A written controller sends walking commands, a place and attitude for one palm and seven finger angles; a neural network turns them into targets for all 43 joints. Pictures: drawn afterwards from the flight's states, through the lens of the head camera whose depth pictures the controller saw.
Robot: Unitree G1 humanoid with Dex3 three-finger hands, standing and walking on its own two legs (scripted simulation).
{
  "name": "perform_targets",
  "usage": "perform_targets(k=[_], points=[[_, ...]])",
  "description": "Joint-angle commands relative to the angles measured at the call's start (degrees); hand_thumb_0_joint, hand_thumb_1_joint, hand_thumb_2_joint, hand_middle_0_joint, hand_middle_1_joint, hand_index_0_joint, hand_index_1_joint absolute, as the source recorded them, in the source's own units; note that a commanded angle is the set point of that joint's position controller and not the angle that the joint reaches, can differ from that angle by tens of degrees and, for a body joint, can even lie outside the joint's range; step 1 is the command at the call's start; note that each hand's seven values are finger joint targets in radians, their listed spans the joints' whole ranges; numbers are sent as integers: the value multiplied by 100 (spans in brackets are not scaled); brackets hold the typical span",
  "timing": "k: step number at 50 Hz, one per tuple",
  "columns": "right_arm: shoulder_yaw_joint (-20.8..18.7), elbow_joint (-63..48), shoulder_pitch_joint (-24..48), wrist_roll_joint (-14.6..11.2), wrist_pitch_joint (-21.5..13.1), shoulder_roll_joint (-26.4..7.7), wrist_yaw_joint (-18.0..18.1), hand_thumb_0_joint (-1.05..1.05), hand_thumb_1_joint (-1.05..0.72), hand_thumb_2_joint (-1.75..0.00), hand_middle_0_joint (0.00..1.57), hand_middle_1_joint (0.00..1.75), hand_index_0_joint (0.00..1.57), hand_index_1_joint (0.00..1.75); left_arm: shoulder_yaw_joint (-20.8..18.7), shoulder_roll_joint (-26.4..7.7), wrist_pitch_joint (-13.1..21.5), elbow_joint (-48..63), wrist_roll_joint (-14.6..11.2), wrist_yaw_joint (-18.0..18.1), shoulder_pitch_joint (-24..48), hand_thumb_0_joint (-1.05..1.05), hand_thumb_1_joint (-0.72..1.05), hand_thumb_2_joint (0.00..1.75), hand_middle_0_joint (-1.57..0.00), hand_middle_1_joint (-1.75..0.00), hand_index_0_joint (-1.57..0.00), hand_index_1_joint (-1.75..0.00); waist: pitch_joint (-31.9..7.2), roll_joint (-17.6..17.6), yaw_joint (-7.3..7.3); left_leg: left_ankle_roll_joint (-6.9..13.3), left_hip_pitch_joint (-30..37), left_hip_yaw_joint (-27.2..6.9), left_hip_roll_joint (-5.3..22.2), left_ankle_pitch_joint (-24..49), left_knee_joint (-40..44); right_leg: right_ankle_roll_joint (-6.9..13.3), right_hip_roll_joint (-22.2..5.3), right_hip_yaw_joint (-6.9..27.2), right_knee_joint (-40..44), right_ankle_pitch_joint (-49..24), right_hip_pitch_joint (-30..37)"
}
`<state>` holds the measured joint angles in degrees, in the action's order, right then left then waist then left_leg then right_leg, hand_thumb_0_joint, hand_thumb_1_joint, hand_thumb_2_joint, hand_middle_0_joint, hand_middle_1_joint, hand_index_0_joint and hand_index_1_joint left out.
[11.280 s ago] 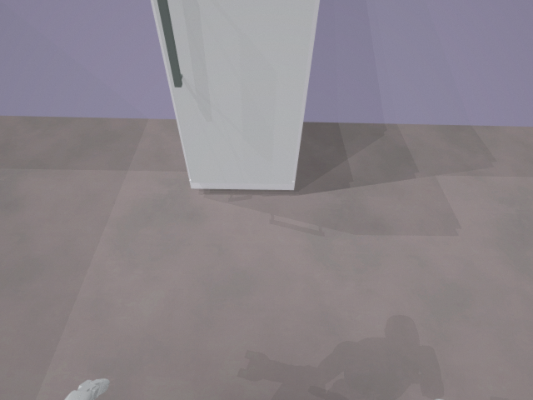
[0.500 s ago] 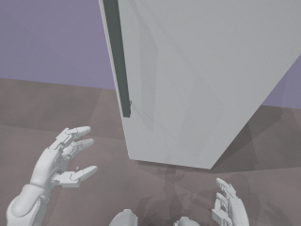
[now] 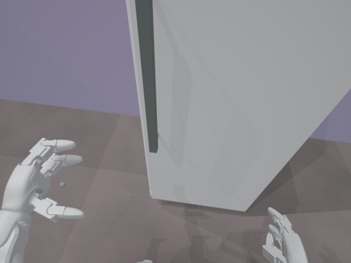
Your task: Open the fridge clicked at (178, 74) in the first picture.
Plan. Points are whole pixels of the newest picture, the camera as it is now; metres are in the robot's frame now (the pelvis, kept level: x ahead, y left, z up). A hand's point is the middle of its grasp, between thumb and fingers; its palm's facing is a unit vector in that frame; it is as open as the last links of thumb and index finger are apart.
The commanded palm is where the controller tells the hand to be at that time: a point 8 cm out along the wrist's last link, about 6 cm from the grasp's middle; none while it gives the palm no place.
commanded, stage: raise the hand to about handle height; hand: left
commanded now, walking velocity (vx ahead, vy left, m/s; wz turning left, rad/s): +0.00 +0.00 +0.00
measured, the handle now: (152, 92) +0.48 +0.10 +0.13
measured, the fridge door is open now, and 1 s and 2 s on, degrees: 0 0 0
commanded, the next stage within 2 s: move the hooked fingers beside the handle in 0.88 s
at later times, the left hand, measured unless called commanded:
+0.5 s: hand (50, 161) +0.27 +0.27 +0.11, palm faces -0.04 -1.00 -0.04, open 14.0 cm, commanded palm +0.24 +0.31 +0.12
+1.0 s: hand (56, 164) +0.27 +0.25 +0.12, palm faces -0.01 -1.00 -0.04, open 14.0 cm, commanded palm +0.24 +0.30 +0.12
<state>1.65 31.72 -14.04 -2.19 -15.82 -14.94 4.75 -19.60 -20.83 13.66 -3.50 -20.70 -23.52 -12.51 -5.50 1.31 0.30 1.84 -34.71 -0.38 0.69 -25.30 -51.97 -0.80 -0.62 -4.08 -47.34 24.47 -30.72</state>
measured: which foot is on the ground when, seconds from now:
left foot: down 0.00-1.00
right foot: down 0.00-1.00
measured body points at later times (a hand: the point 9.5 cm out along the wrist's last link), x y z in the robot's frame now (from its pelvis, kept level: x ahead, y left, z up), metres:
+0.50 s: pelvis +0.00 -0.01 +0.02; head +0.02 -0.01 +0.47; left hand +0.27 +0.32 +0.12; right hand +0.16 -0.25 -0.06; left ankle +0.01 +0.09 -0.70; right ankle -0.01 -0.13 -0.70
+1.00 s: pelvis +0.00 -0.02 +0.02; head +0.02 -0.02 +0.47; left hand +0.27 +0.31 +0.12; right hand +0.17 -0.26 -0.06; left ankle +0.01 +0.09 -0.70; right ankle -0.01 -0.13 -0.70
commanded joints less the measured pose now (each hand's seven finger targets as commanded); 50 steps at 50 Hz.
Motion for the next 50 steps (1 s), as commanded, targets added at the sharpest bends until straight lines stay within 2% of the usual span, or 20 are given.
perform_targets(k=[1, 5, 6, 9, 11, 15, 16, 20, 22, 27, 29, 31, 35, 39, 40, 41, 43, 46, 49, 50], points=[[-252, -767, 145, -73, -201, -866, 45, 0, -90, -90, 20, 30, 20, 30, -441, -1007, -97, 393, -61, -217, 756, 0, -50, 30, -30, -120, -30, -120, -570, 270, -12, -135, 895, -288, 8, 1775, 1096, 219, 241, -96, 613, -1451, 236], [-228, -842, 203, -88, -163, -886, 127, 0, -90, -90, 20, 30, 20, 30, -680, -1403, -285, 491, -86, -442, 1431, 0, -50, 30, -30, -120, -30, -120, -937, 230, -12, -91, 1119, -292, -22, 1658, 1178, 204, 224, -35, 767, -1405, 441], [-206, -820, 220, -72, -164, -895, 136, 0, -90, -90, 20, 30, 20, 30, -754, -1536, -238, 603, -109, -477, 1640, 0, -50, 30, -30, -120, -30, -120, -955, 406, 3, -91, 1225, -272, -33, 1807, 1156, 234, 246, 3, 770, -1525, 517], [-183, -787, 220, -51, -195, -834, 159, 0, -90, -90, 20, 30, 20, 30, -999, -1725, 6, 849, -200, -471, 1974, 0, -50, 30, -30, -120, -30, -120, -1299, 489, 33, -122, 1581, -332, -18, 2089, 1220, 245, 257, -17, 789, -1672, 664], [-164, -720, 198, -26, -194, -842, 157, 0, -90, -90, 20, 30, 20, 30, -1136, -1872, 67, 679, -204, -473, 1993, 0, -50, 30, -30, -120, -30, -120, -1238, 492, 54, -122, 1616, -319, -14, 2202, 1234, 255, 283, -7, 831, -1760, 690], [-151, -615, 232, -96, -144, -864, 196, 0, -90, -90, 20, 30, 20, 30, -1055, -1739, -178, -189, -235, -655, 2094, 0, -50, 30, -30, -120, -30, -120, -735, 431, 0, -108, 1401, -288, -25, 1815, 1397, 236, 233, -12, 1012, -1543, 631], [-159, -617, 224, -101, -132, -899, 197, 0, -90, -90, 20, 30, 20, 30, -1085, -1814, -272, -368, -216, -732, 2116, 0, -50, 30, -30, -120, -30, -120, -735, 282, 41, -81, 1363, -263, -34, 1856, 1399, 242, 234, 22, 1065, -1603, 741], [-157, -689, 249, -129, -119, -902, 211, 0, -90, -90, 20, 30, 20, 30, -960, -1859, -515, -472, -176, -918, 2435, 0, -50, 30, -30, -120, -30, -120, -797, 451, 34, -62, 1473, -255, -56, 1806, 1506, 231, 190, 28, 1153, -1544, 778], [-166, -725, 216, -112, -136, -897, 168, 0, -90, -90, 20, 30, 20, 30, -942, -1786, -499, -539, -208, -954, 2247, 0, -50, 30, -30, -120, -30, -120, -842, 189, 43, -33, 1451, -231, -66, 1849, 1482, 225, 205, 69, 1193, -1615, 836], [-209, -726, 204, -73, -174, -899, 107, 0, -90, -90, 20, 30, 20, 30, -1242, -2003, -169, -111, -263, -806, 2262, 0, -50, 30, -30, -120, -30, -120, -1110, 293, 112, -44, 1592, -181, -63, 1989, 1476, 230, 221, 98, 1148, -1722, 944], [-208, -719, 203, -69, -171, -884, 112, 0, -90, -90, 20, 30, 20, 30, -1322, -2021, -112, -188, -252, -712, 2249, 0, -50, 30, -30, -120, -30, -120, -984, 399, 126, -58, 1548, -178, -67, 1858, 1523, 237, 209, 82, 1152, -1595, 889], [-214, -680, 189, -64, -154, -905, 122, 0, -90, -90, 20, 30, 20, 30, -1322, -2040, -112, -321, -220, -672, 2264, 0, -50, 30, -30, -120, -30, -120, -748, 256, 104, -38, 1402, -149, -52, 1699, 1525, 234, 209, 124, 1219, -1441, 834], [-216, -687, 198, -90, -180, -868, 161, 0, -90, -90, 20, 30, 20, 30, -1127, -1944, -90, -65, -130, -672, 2460, 0, -50, 30, -30, -120, -30, -120, -939, 745, 54, -33, 1644, -146, -66, 1723, 1566, 233, 169, 142, 1225, -1478, 857], [-216, -658, 165, -81, -203, -879, 185, 0, -90, -90, 20, 30, 20, 30, -1104, -1917, -86, -84, -144, -722, 2375, 0, -50, 30, -30, -120, -30, -120, -974, 376, 18, -7, 1628, -148, -54, 1848, 1525, 207, 189, 143, 1237, -1690, 947], [-215, -646, 181, -89, -209, -877, 187, 0, -90, -90, 20, 30, 20, 30, -1106, -1886, -89, -161, -163, -731, 2323, 0, -50, 30, -30, -120, -30, -120, -943, 451, 27, -17, 1618, -146, -57, 1811, 1527, 207, 189, 144, 1239, -1661, 909], [-216, -635, 160, -72, -207, -895, 185, 0, -90, -90, 20, 30, 20, 30, -1186, -1970, -97, -255, -180, -750, 2302, 0, -50, 30, -30, -120, -30, -120, -885, 223, 38, -2, 1565, -137, -54, 1866, 1501, 213, 200, 163, 1249, -1736, 959], [-206, -624, 192, -96, -193, -894, 198, 0, -90, -90, 20, 30, 20, 30, -1184, -1894, -144, -463, -242, -791, 2312, 0, -50, 30, -30, -120, -30, -120, -784, 167, 31, -14, 1473, -121, -71, 1760, 1518, 191, 187, 161, 1265, -1686, 913], [-200, -614, 209, -95, -191, -907, 202, 0, -90, -90, 20, 30, 20, 30, -1112, -1867, -189, -583, -239, -843, 2410, 0, -50, 30, -30, -120, -30, -120, -681, 186, 42, -8, 1429, -108, -78, 1711, 1504, 201, 168, 196, 1283, -1625, 879], [-213, -654, 195, -98, -205, -880, 189, 0, -90, -90, 20, 30, 20, 30, -1043, -1855, -159, -350, -179, -845, 2470, 0, -50, 30, -30, -120, -30, -120, -1006, 373, 45, -10, 1603, -96, -84, 1905, 1492, 192, 159, 178, 1216, -1829, 951], [-197, -661, 214, -94, -210, -863, 190, 0, -90, -90, 20, 30, 20, 30, -927, -1732, -154, -349, -177, -830, 2568, 0, -50, 30, -30, -120, -30, -120, -936, 364, 18, -14, 1593, -116, -78, 1841, 1504, 194, 165, 155, 1213, -1761, 882]])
